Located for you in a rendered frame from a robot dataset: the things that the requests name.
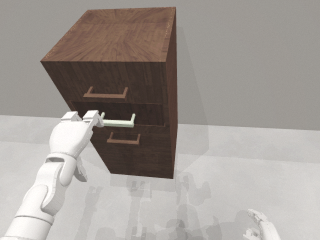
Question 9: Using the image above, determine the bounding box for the robot left forearm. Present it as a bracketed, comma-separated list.
[0, 152, 77, 240]

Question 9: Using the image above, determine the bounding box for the right robot hand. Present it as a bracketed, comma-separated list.
[243, 208, 281, 240]

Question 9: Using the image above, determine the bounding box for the cabinet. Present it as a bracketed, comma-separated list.
[40, 6, 178, 179]

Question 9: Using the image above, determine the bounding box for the left robot hand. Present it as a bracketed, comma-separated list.
[49, 110, 104, 182]

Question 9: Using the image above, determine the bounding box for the drawer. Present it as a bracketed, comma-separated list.
[71, 100, 165, 126]

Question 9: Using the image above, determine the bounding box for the handle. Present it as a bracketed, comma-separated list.
[107, 139, 140, 147]
[83, 93, 127, 102]
[100, 112, 136, 128]

